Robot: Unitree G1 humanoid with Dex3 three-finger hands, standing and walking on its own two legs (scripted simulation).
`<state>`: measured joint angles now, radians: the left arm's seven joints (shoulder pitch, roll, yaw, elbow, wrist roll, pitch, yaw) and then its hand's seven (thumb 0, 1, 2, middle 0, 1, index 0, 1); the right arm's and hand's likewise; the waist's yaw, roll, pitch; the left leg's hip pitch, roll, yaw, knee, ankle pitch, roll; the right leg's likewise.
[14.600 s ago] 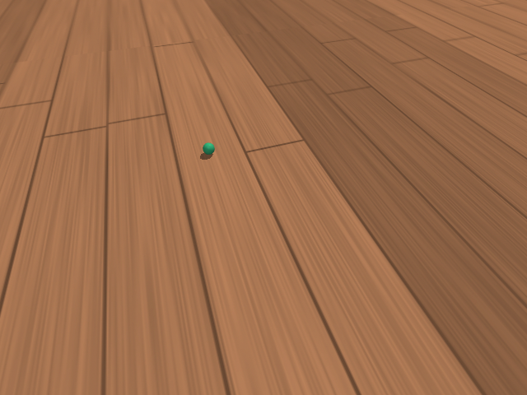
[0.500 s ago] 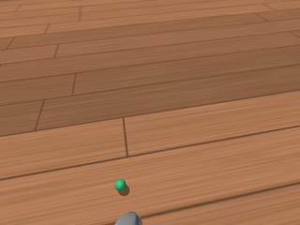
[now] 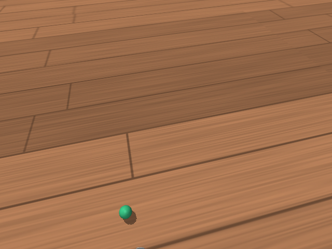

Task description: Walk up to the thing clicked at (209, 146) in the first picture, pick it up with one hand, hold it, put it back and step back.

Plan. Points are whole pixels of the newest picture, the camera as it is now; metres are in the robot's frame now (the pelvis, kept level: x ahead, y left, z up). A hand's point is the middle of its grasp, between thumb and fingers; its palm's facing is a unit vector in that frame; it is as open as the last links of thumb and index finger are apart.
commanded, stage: walk up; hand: left
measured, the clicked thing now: (125, 212) +0.45 +0.29 -0.71
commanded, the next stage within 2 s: stand in 1.18 s
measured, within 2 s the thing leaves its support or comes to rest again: neither
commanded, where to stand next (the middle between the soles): +0.09 +0.01 m, yaw +3 degrees
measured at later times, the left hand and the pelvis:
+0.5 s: hand out of the picture +0.13 +0.25 -0.13, palm faces +0.05 -0.94 -0.34, open 7.4 cm; pelvis +0.00 -0.01 +0.01, yaw +2 degrees
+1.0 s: hand out of the picture +0.08 +0.26 -0.13, palm faces +0.11 -0.93 -0.35, open 7.4 cm; pelvis +0.02 -0.01 +0.02, yaw +5 degrees
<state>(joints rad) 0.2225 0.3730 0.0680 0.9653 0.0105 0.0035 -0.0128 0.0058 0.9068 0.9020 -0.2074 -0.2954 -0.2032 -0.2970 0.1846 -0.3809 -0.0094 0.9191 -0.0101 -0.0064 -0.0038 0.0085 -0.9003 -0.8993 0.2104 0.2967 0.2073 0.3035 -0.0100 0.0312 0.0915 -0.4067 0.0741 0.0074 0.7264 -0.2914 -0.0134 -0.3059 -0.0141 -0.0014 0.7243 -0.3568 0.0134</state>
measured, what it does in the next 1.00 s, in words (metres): stands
